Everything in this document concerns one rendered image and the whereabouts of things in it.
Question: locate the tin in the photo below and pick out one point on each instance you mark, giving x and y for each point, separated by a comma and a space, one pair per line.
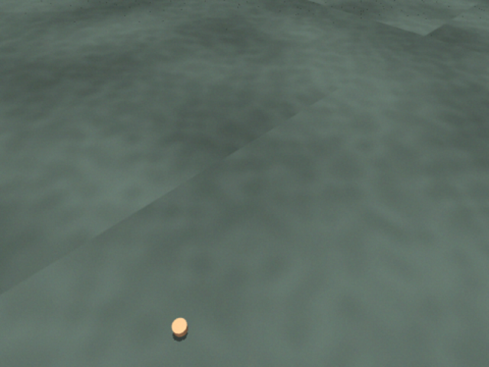
179, 327

